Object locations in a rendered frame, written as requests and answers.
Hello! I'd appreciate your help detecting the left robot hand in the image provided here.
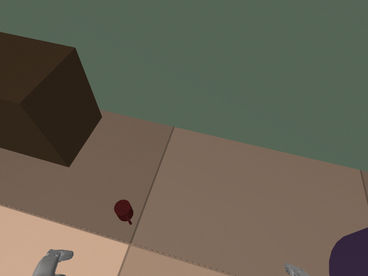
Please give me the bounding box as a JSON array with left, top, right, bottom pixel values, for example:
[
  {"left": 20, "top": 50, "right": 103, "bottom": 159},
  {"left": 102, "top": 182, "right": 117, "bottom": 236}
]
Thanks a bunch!
[{"left": 32, "top": 249, "right": 74, "bottom": 276}]

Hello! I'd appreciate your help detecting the mug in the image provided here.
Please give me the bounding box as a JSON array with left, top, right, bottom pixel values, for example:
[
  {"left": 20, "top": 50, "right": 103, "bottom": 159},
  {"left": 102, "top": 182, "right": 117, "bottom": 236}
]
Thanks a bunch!
[{"left": 114, "top": 200, "right": 133, "bottom": 225}]

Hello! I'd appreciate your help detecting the right robot hand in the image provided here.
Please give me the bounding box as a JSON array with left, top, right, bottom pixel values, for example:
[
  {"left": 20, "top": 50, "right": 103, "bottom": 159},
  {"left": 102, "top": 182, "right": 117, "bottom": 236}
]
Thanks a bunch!
[{"left": 285, "top": 263, "right": 310, "bottom": 276}]

